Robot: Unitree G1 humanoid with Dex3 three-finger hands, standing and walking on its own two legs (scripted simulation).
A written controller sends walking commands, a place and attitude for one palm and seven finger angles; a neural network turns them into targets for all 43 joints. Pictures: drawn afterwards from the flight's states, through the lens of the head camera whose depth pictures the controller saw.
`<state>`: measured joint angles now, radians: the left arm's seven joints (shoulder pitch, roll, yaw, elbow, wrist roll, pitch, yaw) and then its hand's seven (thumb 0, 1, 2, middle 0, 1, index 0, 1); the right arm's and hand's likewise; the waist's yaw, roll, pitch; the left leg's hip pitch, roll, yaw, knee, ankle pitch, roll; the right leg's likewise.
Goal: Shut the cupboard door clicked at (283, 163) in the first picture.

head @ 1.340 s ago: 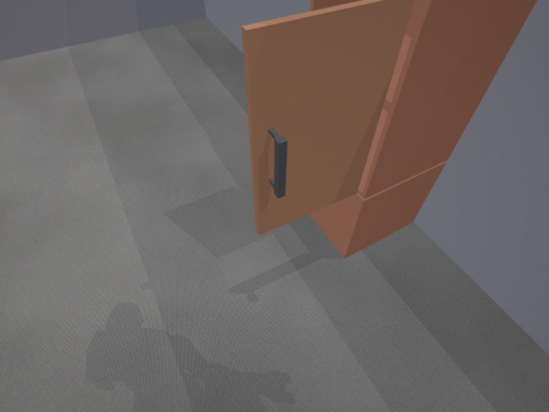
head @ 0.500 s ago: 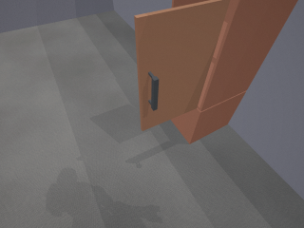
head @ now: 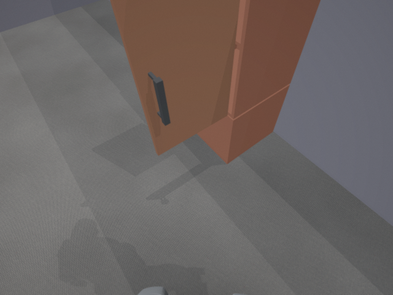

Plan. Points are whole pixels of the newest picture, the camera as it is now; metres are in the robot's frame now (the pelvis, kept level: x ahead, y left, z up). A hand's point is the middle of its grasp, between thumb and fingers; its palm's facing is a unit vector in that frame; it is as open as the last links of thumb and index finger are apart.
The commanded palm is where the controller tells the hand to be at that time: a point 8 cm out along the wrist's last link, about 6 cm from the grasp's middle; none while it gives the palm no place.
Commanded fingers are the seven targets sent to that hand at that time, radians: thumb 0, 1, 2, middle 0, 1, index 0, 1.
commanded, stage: walk to a spot facing it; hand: left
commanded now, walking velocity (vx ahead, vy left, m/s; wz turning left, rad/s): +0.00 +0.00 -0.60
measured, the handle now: (159, 99) +0.62 +0.18 -0.03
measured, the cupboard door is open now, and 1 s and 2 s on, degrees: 88 88 88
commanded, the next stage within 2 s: none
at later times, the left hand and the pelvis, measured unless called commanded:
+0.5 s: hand (116, 281) +0.15 +0.21 -0.15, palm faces -0.23 -0.94 -0.25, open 7.3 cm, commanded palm none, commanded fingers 0.00 0.90 0.90 -0.20 -0.30 -0.20 -0.30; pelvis +0.00 +0.01 +0.02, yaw -18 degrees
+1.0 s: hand (175, 248) +0.23 +0.09 -0.15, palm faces -0.62 -0.77 -0.18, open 7.3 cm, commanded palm none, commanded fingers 0.00 0.90 0.90 -0.20 -0.30 -0.20 -0.30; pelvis +0.01 +0.00 +0.02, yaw -38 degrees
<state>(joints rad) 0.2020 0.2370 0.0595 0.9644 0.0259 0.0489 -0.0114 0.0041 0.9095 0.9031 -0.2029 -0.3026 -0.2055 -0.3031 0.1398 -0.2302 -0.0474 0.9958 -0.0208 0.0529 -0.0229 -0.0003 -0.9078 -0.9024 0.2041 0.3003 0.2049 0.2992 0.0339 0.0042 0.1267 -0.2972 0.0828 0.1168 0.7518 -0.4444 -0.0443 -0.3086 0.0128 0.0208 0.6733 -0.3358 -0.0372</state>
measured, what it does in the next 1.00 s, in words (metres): steps on the spot, turning right: left foot, then right foot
